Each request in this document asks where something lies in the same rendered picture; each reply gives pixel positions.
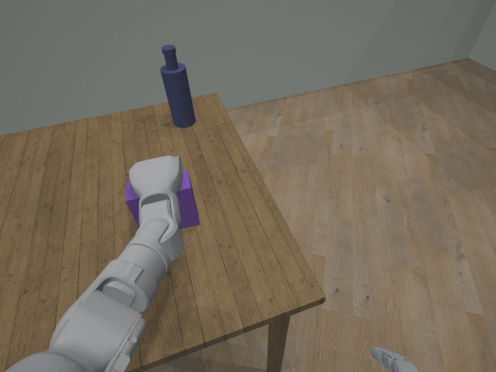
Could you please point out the left robot upper arm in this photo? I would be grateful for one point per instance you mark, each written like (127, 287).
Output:
(101, 336)

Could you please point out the left robot forearm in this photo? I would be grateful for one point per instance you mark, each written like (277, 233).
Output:
(133, 277)

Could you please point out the robot right hand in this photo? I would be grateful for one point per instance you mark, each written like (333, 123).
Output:
(392, 360)

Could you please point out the robot left hand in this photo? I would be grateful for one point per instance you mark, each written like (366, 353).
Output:
(157, 173)

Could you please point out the sponge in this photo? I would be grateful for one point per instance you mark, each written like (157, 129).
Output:
(187, 204)

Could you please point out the table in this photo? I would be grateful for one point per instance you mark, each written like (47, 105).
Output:
(64, 218)

